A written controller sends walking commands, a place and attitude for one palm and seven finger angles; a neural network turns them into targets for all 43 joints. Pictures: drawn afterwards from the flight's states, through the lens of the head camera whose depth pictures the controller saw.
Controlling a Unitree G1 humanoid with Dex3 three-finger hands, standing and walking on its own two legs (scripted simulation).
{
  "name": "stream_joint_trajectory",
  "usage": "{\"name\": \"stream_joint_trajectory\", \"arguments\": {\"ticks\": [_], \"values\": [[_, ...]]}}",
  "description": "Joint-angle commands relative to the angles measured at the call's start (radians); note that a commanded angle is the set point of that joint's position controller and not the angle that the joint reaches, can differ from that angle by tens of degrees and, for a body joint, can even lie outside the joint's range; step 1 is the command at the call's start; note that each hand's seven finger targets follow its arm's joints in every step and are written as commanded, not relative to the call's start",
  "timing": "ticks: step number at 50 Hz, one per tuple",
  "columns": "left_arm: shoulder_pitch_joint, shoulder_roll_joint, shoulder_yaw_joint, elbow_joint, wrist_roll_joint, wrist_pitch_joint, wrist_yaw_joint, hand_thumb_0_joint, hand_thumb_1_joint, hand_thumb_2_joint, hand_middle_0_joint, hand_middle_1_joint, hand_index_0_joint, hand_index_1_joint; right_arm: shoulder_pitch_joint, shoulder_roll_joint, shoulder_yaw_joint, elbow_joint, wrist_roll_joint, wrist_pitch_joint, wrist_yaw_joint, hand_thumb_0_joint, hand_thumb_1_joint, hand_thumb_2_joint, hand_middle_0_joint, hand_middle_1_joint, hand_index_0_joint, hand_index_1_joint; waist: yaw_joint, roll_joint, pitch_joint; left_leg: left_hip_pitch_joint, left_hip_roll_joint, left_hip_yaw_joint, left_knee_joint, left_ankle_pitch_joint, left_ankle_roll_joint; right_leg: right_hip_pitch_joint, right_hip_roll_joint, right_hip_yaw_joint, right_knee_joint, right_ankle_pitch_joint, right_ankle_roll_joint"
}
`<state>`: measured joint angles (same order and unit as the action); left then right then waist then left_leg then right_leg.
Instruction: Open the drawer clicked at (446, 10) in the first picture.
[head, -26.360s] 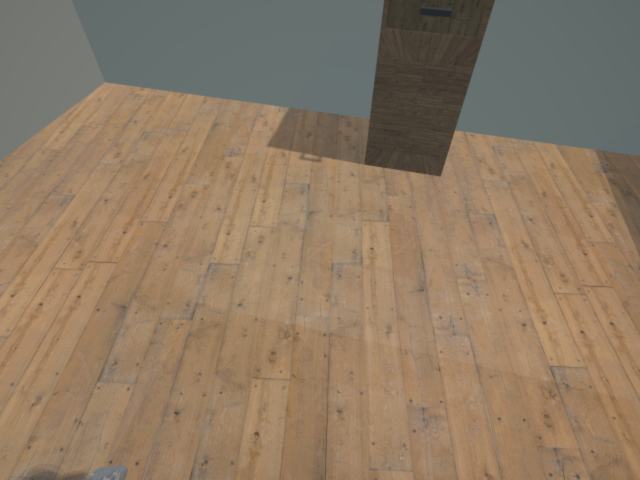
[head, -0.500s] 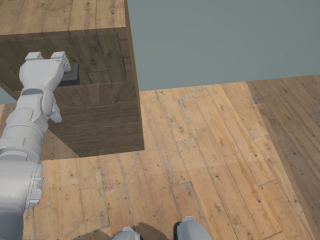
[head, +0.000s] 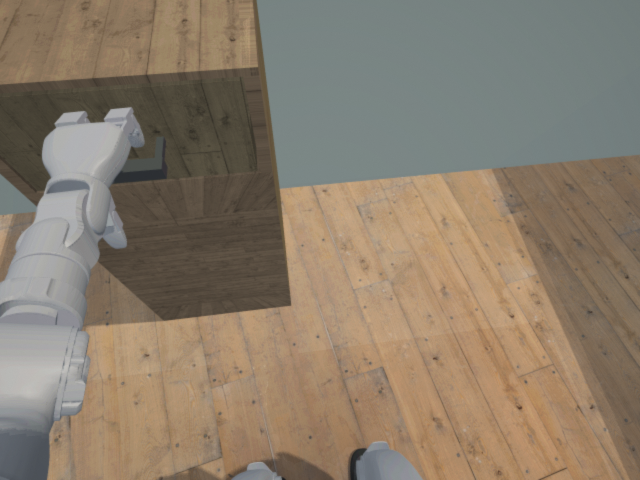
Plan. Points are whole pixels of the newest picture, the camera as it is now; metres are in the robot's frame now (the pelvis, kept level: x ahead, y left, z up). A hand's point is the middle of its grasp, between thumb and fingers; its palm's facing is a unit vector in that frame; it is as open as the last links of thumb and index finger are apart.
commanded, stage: lift the fingers back up to retry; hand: left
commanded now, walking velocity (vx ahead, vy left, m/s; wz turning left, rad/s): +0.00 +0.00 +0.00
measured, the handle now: (124, 159) +0.54 +0.24 +0.03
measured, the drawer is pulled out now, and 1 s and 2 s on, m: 0.00 0.00 0.00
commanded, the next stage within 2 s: re-aim the fingers above the handle in 0.46 s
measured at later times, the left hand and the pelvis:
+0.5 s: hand (96, 160) +0.49 +0.24 +0.09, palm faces -0.06 +0.01 -1.00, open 13.8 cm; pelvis +0.03 -0.01 +0.02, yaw +1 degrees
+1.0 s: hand (101, 160) +0.49 +0.24 +0.09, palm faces -0.05 +0.00 -1.00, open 13.9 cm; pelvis +0.02 -0.01 +0.02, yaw +1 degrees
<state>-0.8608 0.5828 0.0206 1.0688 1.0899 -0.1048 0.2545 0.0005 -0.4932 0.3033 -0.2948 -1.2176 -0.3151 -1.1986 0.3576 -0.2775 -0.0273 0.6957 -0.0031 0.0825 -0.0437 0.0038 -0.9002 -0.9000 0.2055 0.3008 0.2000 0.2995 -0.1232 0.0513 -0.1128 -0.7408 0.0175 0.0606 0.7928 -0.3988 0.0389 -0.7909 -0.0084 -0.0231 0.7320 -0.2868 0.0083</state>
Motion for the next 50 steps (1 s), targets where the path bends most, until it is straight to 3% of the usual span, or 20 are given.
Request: {"name": "stream_joint_trajectory", "arguments": {"ticks": [1,2,4,12,15,17,21,23,24,26,27,30,32,34,36,38,41,43,45,50], "values": [[-0.471,0.283,0.054,-0.238,-0.01,0.01,0.045,0.0,-0.5,0.3,-0.3,-1.2,-0.3,-1.2,0.139,-0.158,-0.067,-0.039,0.001,-0.024,-0.013,0.0,-0.9,-0.9,0.2,0.3,0.2,0.3,0.012,0.073,-0.466,0.313,-0.022,-0.069,-0.097,0.428,-0.009,0.273,0.055,-0.014,-0.067,0.239,-0.035],[-0.487,0.249,0.033,-0.251,-0.013,0.011,0.043,0.0,-0.5,0.3,-0.3,-1.2,-0.3,-1.2,0.141,-0.156,-0.073,-0.036,0.001,-0.023,-0.013,0.0,-0.9,-0.9,0.2,0.3,0.2,0.3,0.0,0.069,-0.474,0.347,-0.018,-0.072,-0.095,0.473,-0.011,0.265,0.057,-0.018,-0.075,0.255,-0.035],[-0.472,0.275,0.061,-0.261,-0.029,0.013,0.036,0.0,-0.5,0.3,-0.3,-1.2,-0.3,-1.2,0.145,-0.159,-0.074,-0.029,0.001,-0.023,-0.009,0.0,-0.9,-0.9,0.2,0.3,0.2,0.3,0.012,0.063,-0.472,0.364,-0.017,-0.073,-0.104,0.496,-0.013,0.291,0.058,-0.016,-0.084,0.276,-0.033],[-0.44,0.226,0.044,-0.367,-0.046,0.018,0.004,0.0,-0.5,0.3,-0.3,-1.2,-0.3,-1.2,0.119,-0.147,-0.08,-0.039,0.002,-0.014,-0.001,0.0,-0.9,-0.9,0.2,0.3,0.2,0.3,0.037,0.082,-0.485,0.475,-0.009,-0.081,-0.125,0.733,-0.029,0.356,0.06,-0.028,-0.111,0.376,-0.035],[-0.4,0.2,0.022,-0.308,-0.044,0.046,-0.009,0.0,-0.5,0.3,-0.3,-1.2,-0.3,-1.2,0.101,-0.145,-0.075,-0.036,0.007,-0.007,0.003,0.0,-0.9,-0.9,0.2,0.3,0.2,0.3,0.035,0.032,-0.4,0.426,-0.014,-0.073,-0.15,0.661,-0.02,0.373,0.057,-0.031,-0.128,0.361,-0.033],[-0.357,0.197,0.029,-0.3,-0.046,0.056,-0.02,0.0,-0.5,0.3,-0.3,-1.2,-0.3,-1.2,0.091,-0.147,-0.075,-0.046,0.01,-0.001,0.005,0.0,-0.9,-0.9,0.2,0.3,0.2,0.3,0.048,0.006,-0.403,0.42,-0.015,-0.063,-0.163,0.654,-0.016,0.405,0.055,-0.026,-0.136,0.375,-0.036],[-0.337,0.163,-0.011,-0.282,-0.041,0.061,-0.045,0.0,-0.5,0.3,-0.3,-1.2,-0.3,-1.2,0.067,-0.143,-0.069,-0.062,0.016,0.006,0.004,0.0,-0.9,-0.9,0.2,0.3,0.2,0.3,0.044,-0.01,-0.343,0.381,-0.025,-0.048,-0.186,0.554,-0.007,0.421,0.05,-0.023,-0.149,0.365,-0.037],[-0.385,0.164,-0.016,-0.306,-0.042,0.043,-0.049,0.0,-0.5,0.3,-0.3,-1.2,-0.3,-1.2,0.065,-0.142,-0.071,-0.067,0.014,0.005,0.0,0.0,-0.9,-0.9,0.2,0.3,0.2,0.3,0.035,-0.015,-0.352,0.381,-0.031,-0.045,-0.187,0.518,-0.002,0.43,0.046,-0.013,-0.154,0.36,-0.035],[-0.375,0.213,0.027,-0.301,-0.036,0.035,-0.046,0.0,-0.5,0.3,-0.3,-1.2,-0.3,-1.2,0.065,-0.144,-0.072,-0.065,0.013,0.005,-0.005,0.0,-0.9,-0.9,0.2,0.3,0.2,0.3,0.041,-0.028,-0.355,0.376,-0.032,-0.045,-0.187,0.513,-0.001,0.438,0.047,-0.012,-0.149,0.365,-0.037],[-0.396,0.202,0.02,-0.35,-0.036,0.013,-0.039,0.0,-0.5,0.3,-0.3,-1.2,-0.3,-1.2,0.061,-0.136,-0.073,-0.076,0.009,0.001,-0.007,0.0,-0.9,-0.9,0.2,0.3,0.2,0.3,0.044,-0.003,-0.399,0.396,-0.035,-0.042,-0.179,0.537,-0.001,0.453,0.045,-0.008,-0.142,0.386,-0.036],[-0.396,0.235,0.052,-0.366,-0.034,0.002,-0.032,0.0,-0.5,0.3,-0.3,-1.2,-0.3,-1.2,0.06,-0.137,-0.075,-0.075,0.005,0.0,-0.008,0.0,-0.9,-0.9,0.2,0.3,0.2,0.3,0.052,0.004,-0.424,0.403,-0.036,-0.041,-0.171,0.576,0.0,0.471,0.044,-0.002,-0.138,0.413,-0.037],[-0.39,0.233,0.05,-0.313,-0.028,0.008,-0.009,0.0,-0.5,0.3,-0.3,-1.2,-0.3,-1.2,0.055,-0.136,-0.072,-0.068,0.005,-0.002,-0.008,0.0,-0.9,-0.9,0.2,0.3,0.2,0.3,0.044,-0.013,-0.377,0.354,-0.04,-0.036,-0.175,0.515,-0.003,0.455,0.043,-0.005,-0.134,0.395,-0.033],[-0.384,0.29,0.097,-0.325,-0.023,0.011,0.002,0.0,-0.5,0.3,-0.3,-1.2,-0.3,-1.2,0.056,-0.14,-0.073,-0.069,0.003,-0.002,-0.009,0.0,-0.9,-0.9,0.2,0.3,0.2,0.3,0.062,-0.021,-0.436,0.351,-0.043,-0.032,-0.17,0.547,0.0,0.507,0.042,0.004,-0.126,0.438,-0.035],[-0.375,0.226,0.04,-0.303,-0.022,0.027,0.001,0.0,-0.5,0.3,-0.3,-1.2,-0.3,-1.2,0.051,-0.135,-0.073,-0.069,0.007,-0.005,-0.006,0.0,-0.9,-0.9,0.2,0.3,0.2,0.3,0.045,0.014,-0.403,0.354,-0.044,-0.025,-0.17,0.534,-0.001,0.479,0.041,0.0,-0.132,0.437,-0.032],[-0.379,0.246,0.049,-0.288,-0.02,0.036,-0.006,0.0,-0.5,0.3,-0.3,-1.2,-0.3,-1.2,0.057,-0.142,-0.074,-0.065,0.011,-0.007,-0.008,0.0,-0.9,-0.9,0.2,0.3,0.2,0.3,0.045,-0.014,-0.398,0.347,-0.042,-0.027,-0.176,0.504,-0.001,0.477,0.042,0.0,-0.136,0.409,-0.031],[-0.402,0.208,0.016,-0.314,-0.031,0.027,-0.023,0.0,-0.5,0.3,-0.3,-1.2,-0.3,-1.2,0.061,-0.138,-0.079,-0.066,0.011,-0.008,-0.009,0.0,-0.9,-0.9,0.2,0.3,0.2,0.3,0.035,0.002,-0.419,0.376,-0.041,-0.028,-0.174,0.522,0.002,0.479,0.041,0.002,-0.141,0.422,-0.03],[-0.391,0.245,0.042,-0.309,-0.034,0.013,-0.041,0.0,-0.5,0.3,-0.3,-1.2,-0.3,-1.2,0.065,-0.144,-0.078,-0.062,0.012,-0.007,-0.015,0.0,-0.9,-0.9,0.2,0.3,0.2,0.3,0.035,-0.008,-0.404,0.362,-0.044,-0.03,-0.176,0.492,0.003,0.48,0.042,0.005,-0.146,0.412,-0.03],[-0.399,0.187,-0.003,-0.3,-0.036,0.002,-0.046,0.0,-0.5,0.3,-0.3,-1.2,-0.3,-1.2,0.064,-0.138,-0.078,-0.059,0.012,-0.009,-0.016,0.0,-0.9,-0.9,0.2,0.3,0.2,0.3,0.024,-0.012,-0.371,0.357,-0.042,-0.032,-0.18,0.478,0.005,0.452,0.041,0.002,-0.152,0.385,-0.03],[-0.396,0.245,0.047,-0.306,-0.031,-0.009,-0.036,0.0,-0.5,0.3,-0.3,-1.2,-0.3,-1.2,0.066,-0.143,-0.077,-0.057,0.01,-0.011,-0.017,0.0,-0.9,-0.9,0.2,0.3,0.2,0.3,0.041,-0.004,-0.38,0.35,-0.044,-0.033,-0.181,0.46,0.004,0.456,0.042,0.005,-0.148,0.366,-0.034],[-0.373,0.292,0.089,-0.264,-0.021,0.004,-0.004,0.0,-0.5,0.3,-0.3,-1.2,-0.3,-1.2,0.065,-0.144,-0.072,-0.058,0.008,-0.014,-0.012,0.0,-0.9,-0.9,0.2,0.3,0.2,0.3,0.056,-0.003,-0.38,0.306,-0.045,-0.025,-0.181,0.447,0.001,0.473,0.041,0.007,-0.136,0.368,-0.033]]}}
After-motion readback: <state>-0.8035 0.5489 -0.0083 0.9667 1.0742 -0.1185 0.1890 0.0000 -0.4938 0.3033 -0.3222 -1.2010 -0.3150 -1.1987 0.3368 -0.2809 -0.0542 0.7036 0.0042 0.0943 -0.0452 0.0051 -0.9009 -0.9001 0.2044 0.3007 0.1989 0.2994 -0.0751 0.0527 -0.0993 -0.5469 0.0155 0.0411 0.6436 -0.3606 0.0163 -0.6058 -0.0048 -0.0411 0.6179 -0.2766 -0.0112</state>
